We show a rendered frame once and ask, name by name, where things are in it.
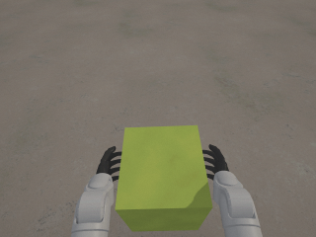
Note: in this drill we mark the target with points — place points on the robot left hand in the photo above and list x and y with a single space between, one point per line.
106 163

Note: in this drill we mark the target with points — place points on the right robot forearm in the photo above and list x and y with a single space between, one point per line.
237 210

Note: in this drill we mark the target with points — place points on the robot right hand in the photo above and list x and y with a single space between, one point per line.
218 161

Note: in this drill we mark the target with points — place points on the left robot forearm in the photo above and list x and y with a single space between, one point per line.
93 209

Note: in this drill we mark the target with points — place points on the carton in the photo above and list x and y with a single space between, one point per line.
162 181

